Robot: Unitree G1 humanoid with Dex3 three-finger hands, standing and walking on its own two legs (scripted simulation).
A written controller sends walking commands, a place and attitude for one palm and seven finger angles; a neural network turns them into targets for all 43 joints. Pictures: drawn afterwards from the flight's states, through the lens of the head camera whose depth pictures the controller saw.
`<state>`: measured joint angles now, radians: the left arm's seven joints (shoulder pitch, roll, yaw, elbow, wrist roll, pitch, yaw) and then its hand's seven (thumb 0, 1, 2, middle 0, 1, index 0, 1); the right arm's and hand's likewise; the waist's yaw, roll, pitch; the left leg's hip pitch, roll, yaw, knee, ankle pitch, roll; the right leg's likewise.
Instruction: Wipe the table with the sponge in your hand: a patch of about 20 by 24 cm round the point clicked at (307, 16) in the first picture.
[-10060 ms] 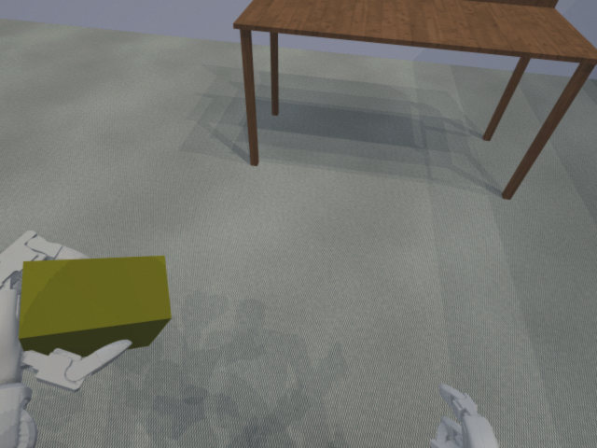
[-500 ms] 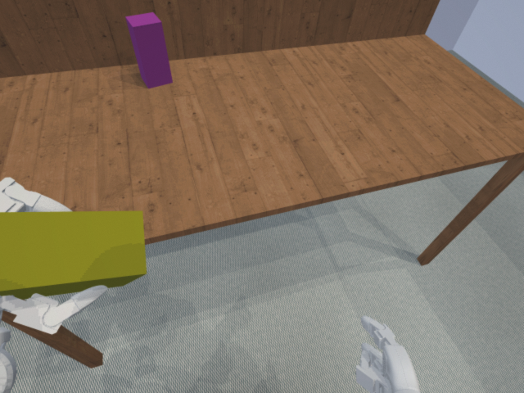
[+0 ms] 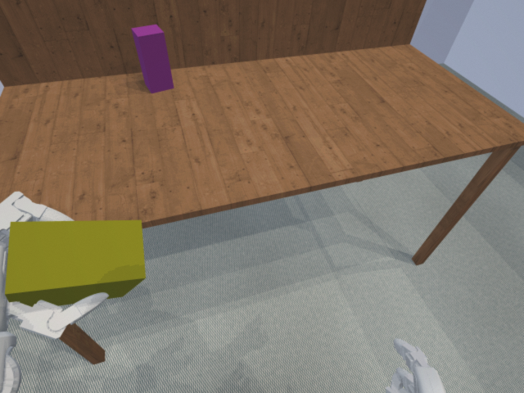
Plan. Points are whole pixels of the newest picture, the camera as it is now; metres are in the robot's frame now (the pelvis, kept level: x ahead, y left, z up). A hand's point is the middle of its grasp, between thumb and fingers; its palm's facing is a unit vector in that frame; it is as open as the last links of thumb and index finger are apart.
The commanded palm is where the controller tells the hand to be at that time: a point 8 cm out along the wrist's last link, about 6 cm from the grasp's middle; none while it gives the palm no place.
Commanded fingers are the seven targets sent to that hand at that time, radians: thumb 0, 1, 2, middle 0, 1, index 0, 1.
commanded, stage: come to a stop and stand still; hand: left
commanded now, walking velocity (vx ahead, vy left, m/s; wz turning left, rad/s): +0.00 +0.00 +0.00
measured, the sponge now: (95, 264) +0.22 +0.22 +0.15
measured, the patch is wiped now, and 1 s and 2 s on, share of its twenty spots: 0.00 0.00 0.00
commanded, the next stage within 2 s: look again from close up in 0.46 s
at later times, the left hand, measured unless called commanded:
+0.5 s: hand (42, 280) +0.19 +0.26 +0.16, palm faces +0.40 -0.82 -0.40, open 10.6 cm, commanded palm +0.15 +0.29 +0.18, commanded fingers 0.00 0.10 1.30 -1.20 -1.60 -1.20 -1.60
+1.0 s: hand (20, 241) +0.24 +0.30 +0.16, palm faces +0.43 -0.84 -0.34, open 10.6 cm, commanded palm +0.18 +0.32 +0.18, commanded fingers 0.00 0.10 1.30 -1.20 -1.60 -1.20 -1.60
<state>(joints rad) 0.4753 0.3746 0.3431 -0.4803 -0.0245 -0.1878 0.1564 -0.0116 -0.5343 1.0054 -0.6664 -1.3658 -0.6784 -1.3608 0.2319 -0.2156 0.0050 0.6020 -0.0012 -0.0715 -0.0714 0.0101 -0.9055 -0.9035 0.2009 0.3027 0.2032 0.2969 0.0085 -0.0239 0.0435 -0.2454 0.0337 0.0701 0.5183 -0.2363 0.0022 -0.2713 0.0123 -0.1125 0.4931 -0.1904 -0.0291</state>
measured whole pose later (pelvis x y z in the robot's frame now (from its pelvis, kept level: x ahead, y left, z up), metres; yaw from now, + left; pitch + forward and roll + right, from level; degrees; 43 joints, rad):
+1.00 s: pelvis +0.02 +0.04 +0.00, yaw +0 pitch -2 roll -1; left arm 0.38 0.36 0.37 -0.41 -0.03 -0.25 0.10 -0.01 -0.53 1.01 -0.67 -1.37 -0.68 -1.36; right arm 0.24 -0.18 0.03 0.60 0.00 -0.18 -0.02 0.01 -0.90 -0.90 0.20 0.30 0.21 0.30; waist 0.05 -0.05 0.06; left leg -0.21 -0.03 0.06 0.49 -0.25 0.05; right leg -0.23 -0.01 -0.07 0.45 -0.19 -0.01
